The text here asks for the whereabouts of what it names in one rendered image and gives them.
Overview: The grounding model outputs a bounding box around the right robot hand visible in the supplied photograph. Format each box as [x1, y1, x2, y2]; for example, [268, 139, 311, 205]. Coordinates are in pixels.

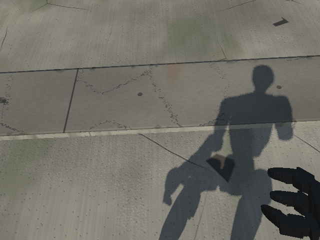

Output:
[260, 167, 320, 240]

